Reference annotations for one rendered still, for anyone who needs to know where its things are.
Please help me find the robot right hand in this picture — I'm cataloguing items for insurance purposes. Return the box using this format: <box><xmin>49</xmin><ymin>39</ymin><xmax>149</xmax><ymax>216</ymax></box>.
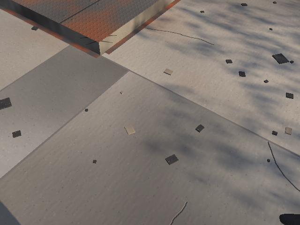
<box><xmin>279</xmin><ymin>214</ymin><xmax>300</xmax><ymax>225</ymax></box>

